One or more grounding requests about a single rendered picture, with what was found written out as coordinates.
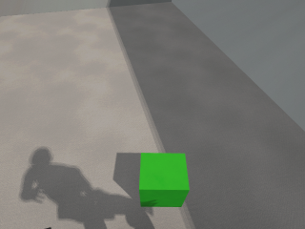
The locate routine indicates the carton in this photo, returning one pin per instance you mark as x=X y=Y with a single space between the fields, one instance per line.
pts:
x=163 y=179

